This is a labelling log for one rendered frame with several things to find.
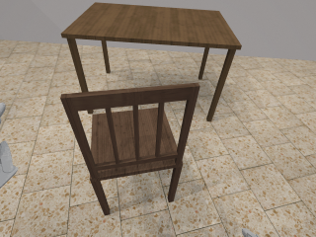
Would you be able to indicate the chair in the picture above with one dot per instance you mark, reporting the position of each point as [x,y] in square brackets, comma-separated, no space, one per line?
[131,142]

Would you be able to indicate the left robot hand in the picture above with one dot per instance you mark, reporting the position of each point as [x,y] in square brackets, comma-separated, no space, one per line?
[7,169]

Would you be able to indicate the table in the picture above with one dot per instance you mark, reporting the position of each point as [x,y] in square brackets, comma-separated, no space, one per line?
[153,25]

